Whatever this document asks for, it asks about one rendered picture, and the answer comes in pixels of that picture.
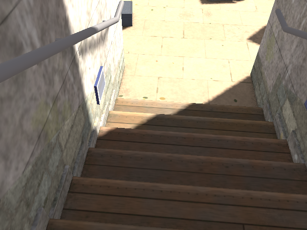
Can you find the stairs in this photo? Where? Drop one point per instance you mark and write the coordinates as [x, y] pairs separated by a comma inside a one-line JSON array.
[[161, 165]]

